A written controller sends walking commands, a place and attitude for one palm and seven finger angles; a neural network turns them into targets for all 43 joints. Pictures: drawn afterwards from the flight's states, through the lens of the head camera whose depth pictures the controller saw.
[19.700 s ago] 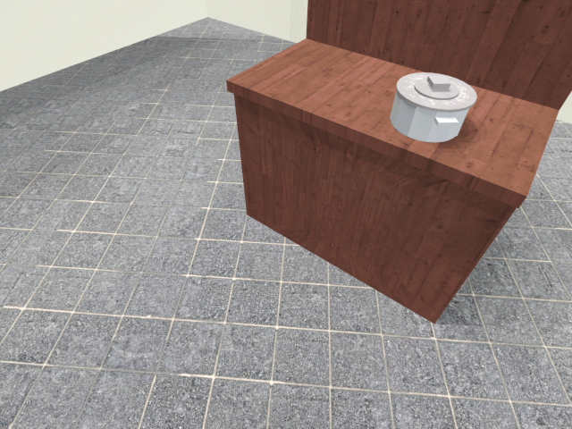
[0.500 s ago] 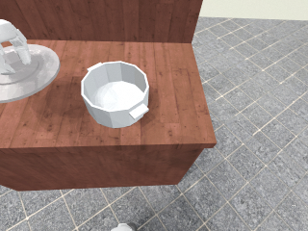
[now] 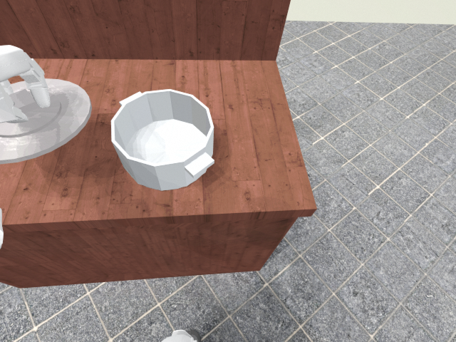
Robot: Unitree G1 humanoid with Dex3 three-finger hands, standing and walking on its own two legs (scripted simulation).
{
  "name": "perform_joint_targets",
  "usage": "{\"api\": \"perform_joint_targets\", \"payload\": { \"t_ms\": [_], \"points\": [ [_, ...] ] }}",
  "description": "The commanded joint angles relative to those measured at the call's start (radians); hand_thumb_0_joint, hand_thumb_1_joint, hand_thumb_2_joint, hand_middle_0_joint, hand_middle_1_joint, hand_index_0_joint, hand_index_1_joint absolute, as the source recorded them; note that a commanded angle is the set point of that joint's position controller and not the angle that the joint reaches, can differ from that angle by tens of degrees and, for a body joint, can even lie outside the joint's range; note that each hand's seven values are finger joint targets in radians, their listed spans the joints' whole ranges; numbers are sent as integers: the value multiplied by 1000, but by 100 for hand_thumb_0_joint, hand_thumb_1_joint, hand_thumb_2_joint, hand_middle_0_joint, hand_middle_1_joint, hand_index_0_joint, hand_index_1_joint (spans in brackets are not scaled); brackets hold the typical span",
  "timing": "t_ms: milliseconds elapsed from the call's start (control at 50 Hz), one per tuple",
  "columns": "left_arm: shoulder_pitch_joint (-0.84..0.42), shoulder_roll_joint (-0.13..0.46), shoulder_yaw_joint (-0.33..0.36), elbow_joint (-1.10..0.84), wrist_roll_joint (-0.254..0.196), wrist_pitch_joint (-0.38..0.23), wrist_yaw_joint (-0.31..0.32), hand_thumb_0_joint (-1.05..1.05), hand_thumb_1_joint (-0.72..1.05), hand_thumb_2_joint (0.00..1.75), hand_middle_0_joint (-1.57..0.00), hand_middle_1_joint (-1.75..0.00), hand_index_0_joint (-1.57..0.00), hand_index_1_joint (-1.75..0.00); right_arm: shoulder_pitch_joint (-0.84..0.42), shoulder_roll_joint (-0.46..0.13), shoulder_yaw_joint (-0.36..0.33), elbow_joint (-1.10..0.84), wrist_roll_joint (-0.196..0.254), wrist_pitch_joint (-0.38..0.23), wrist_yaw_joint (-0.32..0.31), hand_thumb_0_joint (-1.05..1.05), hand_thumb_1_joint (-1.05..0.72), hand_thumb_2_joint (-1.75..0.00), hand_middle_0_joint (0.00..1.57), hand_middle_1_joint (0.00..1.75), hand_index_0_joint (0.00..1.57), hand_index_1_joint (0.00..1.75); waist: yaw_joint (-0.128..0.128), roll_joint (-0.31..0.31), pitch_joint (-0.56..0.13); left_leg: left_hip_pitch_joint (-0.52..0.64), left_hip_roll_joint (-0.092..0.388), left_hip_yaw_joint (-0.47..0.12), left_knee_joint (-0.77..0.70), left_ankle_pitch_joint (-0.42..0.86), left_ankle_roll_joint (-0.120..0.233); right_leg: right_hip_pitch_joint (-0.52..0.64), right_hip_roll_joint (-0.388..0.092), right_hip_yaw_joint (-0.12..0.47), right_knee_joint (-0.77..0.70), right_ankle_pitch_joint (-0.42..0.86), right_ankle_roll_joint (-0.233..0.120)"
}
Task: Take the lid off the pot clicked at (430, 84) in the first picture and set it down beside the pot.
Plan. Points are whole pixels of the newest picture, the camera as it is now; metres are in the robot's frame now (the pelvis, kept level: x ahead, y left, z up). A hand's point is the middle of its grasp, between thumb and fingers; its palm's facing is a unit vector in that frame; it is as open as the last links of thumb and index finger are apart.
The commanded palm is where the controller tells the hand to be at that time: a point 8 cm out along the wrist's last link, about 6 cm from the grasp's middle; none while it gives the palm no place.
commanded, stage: lower the lid onto the table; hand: left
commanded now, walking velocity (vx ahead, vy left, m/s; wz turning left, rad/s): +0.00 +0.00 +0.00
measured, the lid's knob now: (17, 103) +0.49 +0.33 +0.11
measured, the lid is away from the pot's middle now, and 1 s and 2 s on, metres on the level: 0.23 0.23 0.24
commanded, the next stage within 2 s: open the fingers wide in 1.82 s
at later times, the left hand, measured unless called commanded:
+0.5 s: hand (17, 120) +0.46 +0.33 +0.10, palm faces -0.48 -0.12 -0.87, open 6.8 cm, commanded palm +0.52 +0.33 +0.17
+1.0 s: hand (30, 130) +0.47 +0.32 +0.08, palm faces -0.50 -0.11 -0.86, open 6.8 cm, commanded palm +0.53 +0.33 +0.14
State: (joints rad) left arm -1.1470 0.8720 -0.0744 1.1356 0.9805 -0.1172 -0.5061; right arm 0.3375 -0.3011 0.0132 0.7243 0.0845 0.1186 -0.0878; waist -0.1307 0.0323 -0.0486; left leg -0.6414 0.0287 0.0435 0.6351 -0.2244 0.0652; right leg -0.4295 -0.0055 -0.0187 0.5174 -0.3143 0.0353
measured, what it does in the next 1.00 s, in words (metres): stands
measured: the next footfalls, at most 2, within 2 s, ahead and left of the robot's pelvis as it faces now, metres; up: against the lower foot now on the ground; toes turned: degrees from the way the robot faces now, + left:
none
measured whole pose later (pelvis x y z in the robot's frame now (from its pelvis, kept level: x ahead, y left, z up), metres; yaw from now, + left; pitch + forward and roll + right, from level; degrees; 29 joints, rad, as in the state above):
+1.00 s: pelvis +0.00 +0.01 -0.01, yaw -1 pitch +16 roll -5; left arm -1.07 0.87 -0.04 1.18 1.00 -0.18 -0.42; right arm 0.35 -0.30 0.02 0.73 0.08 0.11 -0.12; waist -0.15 0.03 -0.07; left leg -0.75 0.04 0.05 0.72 -0.26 0.07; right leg -0.54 0.00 -0.01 0.60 -0.34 0.03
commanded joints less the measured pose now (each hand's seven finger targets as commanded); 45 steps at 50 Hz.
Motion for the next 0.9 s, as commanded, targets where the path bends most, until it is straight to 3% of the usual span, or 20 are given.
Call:
{"api": "perform_joint_targets", "payload": {
  "t_ms": [0, 60, 80, 100, 140, 160, 340, 400, 460, 480, 500, 520, 580, 660, 680, 700, 760, 800, 860, 880],
  "points": [
    [-498, 337, 108, -222, 8, -10, 69, 0, 58, 103, -76, -108, -89, -113, 113, -202, -62, -51, -6, -17, -15, 0, -90, -90, 20, 30, 20, 30, 1, 165, -443, 616, -8, -63, -6, 351, 23, -163, 91, -66, -54, 222, -69],
    [-493, 358, 126, -223, -6, -12, 72, 0, 58, 103, -76, -108, -89, -113, 114, -204, -65, -55, -5, -18, -18, 0, -90, -90, 20, 30, 20, 30, 2, 140, -468, 587, -11, -56, -12, 308, 25, -131, 86, -61, -54, 226, -67],
    [-485, 355, 128, -238, -9, -19, 70, 0, 58, 103, -76, -108, -89, -113, 106, -202, -63, -63, -5, -19, -20, 0, -90, -90, 20, 30, 20, 30, 9, 152, -489, 592, -9, -51, -5, 357, 27, -125, 83, -59, -46, 256, -68],
    [-467, 386, 154, -209, -5, -17, 74, 0, 58, 103, -76, -108, -89, -113, 113, -206, -62, -57, -5, -13, -20, 0, -90, -90, 20, 30, 20, 30, 5, 128, -476, 579, -13, -52, 3, 351, 28, -122, 86, -59, -42, 260, -65],
    [-483, 345, 110, -198, -3, -11, 73, 0, 58, 103, -76, -108, -89, -113, 113, -206, -62, -51, -2, -12, -19, 0, -90, -90, 20, 30, 20, 30, -2, 144, -441, 556, -12, -46, -5, 305, 25, -144, 86, -63, -47, 232, -65],
    [-478, 367, 126, -202, 3, -12, 77, 0, 58, 103, -76, -108, -89, -113, 114, -208, -63, -52, -1, -12, -19, 0, -90, -90, 20, 30, 20, 30, 0, 151, -440, 563, -9, -49, -3, 308, 24, -150, 88, -63, -46, 227, -66],
    [-455, 318, 97, -220, -9, -33, 72, 0, 58, 103, -76, -108, -89, -113, 125, -204, -67, -44, -2, -8, -28, 0, -90, -90, 20, 30, 20, 30, -14, 178, -461, 594, -6, -50, 21, 325, 25, -200, 92, -64, -35, 211, -65],
    [-448, 376, 145, -245, -18, -48, 78, 0, 58, 103, -76, -108, -89, -113, 122, -207, -64, -40, -3, -8, -34, 0, -90, -90, 20, 30, 20, 30, -8, 160, -492, 578, -7, -43, 35, 350, 31, -164, 90, -57, -22, 253, -62],
    [-429, 334, 108, -201, -19, -45, 82, 0, 58, 103, -76, -108, -89, -113, 119, -206, -61, -36, 4, -10, -36, 0, -90, -90, 20, 30, 20, 30, -16, 157, -430, 535, -6, -40, 25, 297, 25, -191, 89, -62, -23, 222, -63],
    [-440, 331, 109, -245, -21, -55, 82, 0, 58, 103, -76, -108, -89, -113, 112, -205, -60, -38, 3, -14, -36, 0, -90, -90, 20, 30, 20, 30, -6, 194, -446, 558, 1, -44, 25, 341, 24, -198, 87, -64, -19, 231, -68],
    [-410, 353, 132, -206, -9, -51, 90, 0, 58, 103, -76, -108, -89, -113, 123, -207, -60, -37, -1, -8, -37, 0, -90, -90, 20, 30, 20, 30, -8, 168, -439, 554, -4, -48, 33, 324, 25, -207, 92, -66, -16, 211, -67],
    [-434, 363, 128, -230, -2, -50, 95, 0, 58, 103, -76, -108, -89, -113, 119, -208, -59, -37, 1, -8, -36, 0, -90, -90, 20, 30, 20, 30, -8, 193, -447, 552, -2, -48, 29, 311, 21, -206, 90, -63, -17, 206, -68],
    [-412, 347, 129, -222, -7, -58, 101, 0, 58, 103, -76, -108, -89, -113, 118, -202, -58, -45, 1, -15, -40, 0, -90, -90, 20, 30, 20, 30, -5, 178, -453, 551, -1, -50, 33, 323, 23, -208, 89, -64, -11, 213, -71],
    [-399, 334, 108, -167, -9, -47, 105, 0, 58, 103, -76, -108, -89, -113, 127, -210, -57, -37, 4, -14, -43, 0, -90, -90, 20, 30, 20, 30, -21, 144, -420, 502, -4, -46, 26, 229, 22, -222, 89, -62, -12, 165, -66],
    [-408, 319, 101, -193, -14, -56, 103, 0, 58, 103, -76, -108, -89, -113, 121, -207, -56, -40, 4, -18, -44, 0, -90, -90, 20, 30, 20, 30, -15, 169, -432, 521, 2, -45, 25, 253, 22, -231, 87, -63, -9, 172, -69],
    [-417, 354, 123, -204, -6, -58, 107, 0, 58, 103, -76, -108, -89, -113, 132, -213, -58, -36, -1, -15, -45, 0, -90, -90, 20, 30, 20, 30, -15, 172, -451, 526, -2, -50, 34, 249, 23, -226, 90, -61, -6, 167, -68],
    [-460, 330, 109, -262, 0, -63, 116, 0, 58, 103, -76, -108, -89, -113, 142, -208, -65, -31, -4, -23, -49, 0, -90, -90, 20, 30, 20, 30, -18, 232, -498, 597, 8, -63, 37, 301, 17, -252, 90, -62, -5, 173, -72],
    [-431, 391, 169, -266, -5, -77, 123, 0, 58, 103, -76, -108, -89, -113, 150, -211, -63, -29, -9, -23, -54, 0, -90, -90, 20, 30, 20, 30, -11, 213, -535, 607, 8, -64, 54, 364, 21, -232, 92, -60, 5, 208, -68],
    [-392, 334, 132, -177, -17, -62, 125, 0, 58, 103, -76, -108, -89, -113, 148, -211, -61, -25, -1, -23, -53, 0, -90, -90, 20, 30, 20, 30, -24, 144, -449, 527, 5, -61, 38, 276, 20, -250, 89, -64, 2, 175, -66],
    [-392, 287, 100, -175, -17, -65, 123, 0, 58, 103, -76, -108, -89, -113, 145, -208, -60, -26, 0, -25, -50, 0, -90, -90, 20, 30, 20, 30, -23, 175, -429, 535, 9, -62, 32, 294, 18, -282, 89, -67, 3, 167, -71]
  ]
}}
